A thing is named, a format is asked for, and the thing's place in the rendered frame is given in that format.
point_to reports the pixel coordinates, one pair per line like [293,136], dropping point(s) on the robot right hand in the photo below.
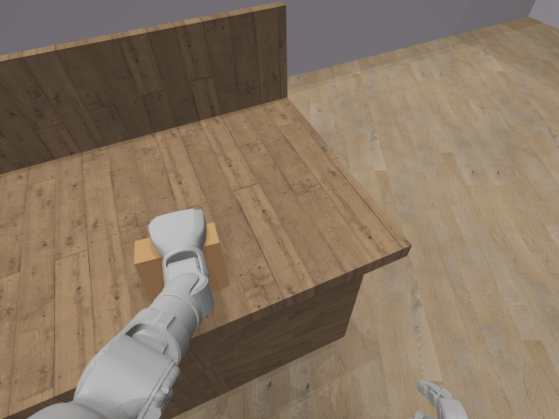
[441,399]

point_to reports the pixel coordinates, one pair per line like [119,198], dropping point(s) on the sponge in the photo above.
[148,263]

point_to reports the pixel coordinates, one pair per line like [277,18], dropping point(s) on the table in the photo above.
[101,135]

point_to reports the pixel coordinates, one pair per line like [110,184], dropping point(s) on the robot left forearm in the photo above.
[176,313]

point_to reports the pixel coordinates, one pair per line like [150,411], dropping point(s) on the left robot upper arm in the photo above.
[131,381]

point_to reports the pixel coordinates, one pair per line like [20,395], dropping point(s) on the robot left hand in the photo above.
[176,229]

